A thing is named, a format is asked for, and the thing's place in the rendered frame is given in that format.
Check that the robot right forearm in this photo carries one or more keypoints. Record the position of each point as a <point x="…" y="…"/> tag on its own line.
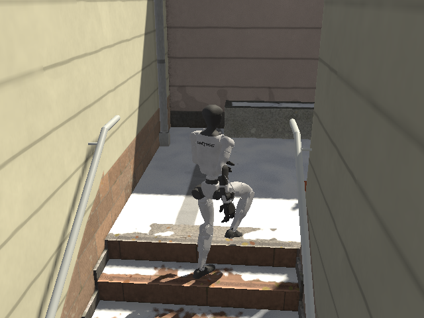
<point x="224" y="186"/>

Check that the robot left upper arm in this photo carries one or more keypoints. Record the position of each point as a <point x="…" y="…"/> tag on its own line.
<point x="192" y="137"/>

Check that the robot left hand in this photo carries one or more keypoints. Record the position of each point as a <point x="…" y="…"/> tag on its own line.
<point x="230" y="163"/>

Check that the robot right hand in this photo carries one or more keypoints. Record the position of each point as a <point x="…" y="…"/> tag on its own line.
<point x="229" y="211"/>

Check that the humanoid robot torso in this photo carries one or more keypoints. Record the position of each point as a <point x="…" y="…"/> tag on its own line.
<point x="208" y="151"/>

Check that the robot right upper arm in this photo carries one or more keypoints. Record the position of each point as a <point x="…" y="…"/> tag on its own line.
<point x="227" y="145"/>

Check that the robot right thigh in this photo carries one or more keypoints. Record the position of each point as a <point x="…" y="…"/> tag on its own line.
<point x="241" y="189"/>

